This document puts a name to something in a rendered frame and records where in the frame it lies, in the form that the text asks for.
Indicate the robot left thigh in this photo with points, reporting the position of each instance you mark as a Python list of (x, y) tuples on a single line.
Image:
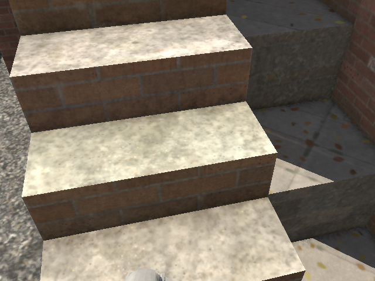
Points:
[(146, 275)]

